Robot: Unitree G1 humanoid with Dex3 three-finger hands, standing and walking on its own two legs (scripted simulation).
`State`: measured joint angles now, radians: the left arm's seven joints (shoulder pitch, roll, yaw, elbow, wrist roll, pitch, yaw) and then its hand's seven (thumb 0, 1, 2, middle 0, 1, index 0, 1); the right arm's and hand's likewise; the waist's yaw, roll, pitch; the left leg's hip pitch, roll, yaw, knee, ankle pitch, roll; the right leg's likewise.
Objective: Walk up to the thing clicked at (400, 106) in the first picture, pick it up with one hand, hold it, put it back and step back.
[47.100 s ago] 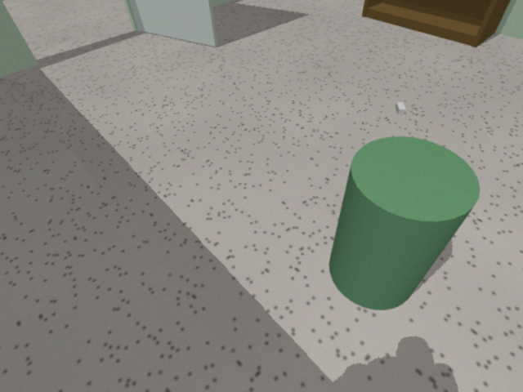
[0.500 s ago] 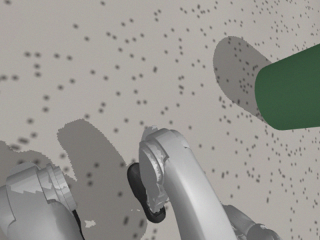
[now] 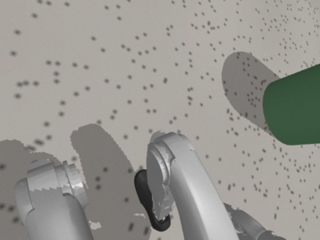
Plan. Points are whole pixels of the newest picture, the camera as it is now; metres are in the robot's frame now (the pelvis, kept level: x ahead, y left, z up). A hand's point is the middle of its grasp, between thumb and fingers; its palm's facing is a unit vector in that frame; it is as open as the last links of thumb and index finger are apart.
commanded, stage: settle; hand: left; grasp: from above
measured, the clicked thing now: out of the picture +0.44 +0.36 -0.26
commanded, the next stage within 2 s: lift in 0.50 s
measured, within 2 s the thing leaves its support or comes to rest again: neither
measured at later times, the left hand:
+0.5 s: hand out of the picture +0.40 +0.36 -0.15, palm faces -0.41 -0.13 -0.90, open 7.0 cm
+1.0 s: hand out of the picture +0.37 +0.36 -0.05, palm faces -0.44 -0.15 -0.89, open 7.0 cm
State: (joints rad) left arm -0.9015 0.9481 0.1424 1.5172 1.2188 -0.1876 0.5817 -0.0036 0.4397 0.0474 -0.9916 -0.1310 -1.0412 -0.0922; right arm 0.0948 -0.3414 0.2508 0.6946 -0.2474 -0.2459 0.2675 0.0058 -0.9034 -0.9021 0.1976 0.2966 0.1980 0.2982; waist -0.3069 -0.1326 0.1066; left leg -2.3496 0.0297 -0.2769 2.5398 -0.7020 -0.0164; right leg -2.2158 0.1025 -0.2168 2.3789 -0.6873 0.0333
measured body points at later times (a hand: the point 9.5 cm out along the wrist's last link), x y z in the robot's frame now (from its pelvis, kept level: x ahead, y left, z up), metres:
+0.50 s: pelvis -0.01 -0.01 +0.02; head +0.22 +0.10 +0.39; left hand +0.42 +0.36 -0.10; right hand +0.10 -0.26 -0.08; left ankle +0.07 +0.13 -0.27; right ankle +0.11 -0.11 -0.27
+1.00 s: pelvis -0.01 -0.01 +0.08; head +0.19 +0.08 +0.47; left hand +0.39 +0.36 +0.00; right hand +0.11 -0.26 -0.04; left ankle +0.06 +0.13 -0.27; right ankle +0.11 -0.11 -0.27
